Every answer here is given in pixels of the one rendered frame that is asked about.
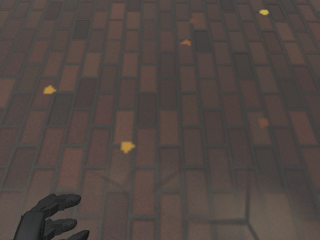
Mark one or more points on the robot left hand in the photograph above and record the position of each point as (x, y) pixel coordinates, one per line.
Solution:
(34, 226)

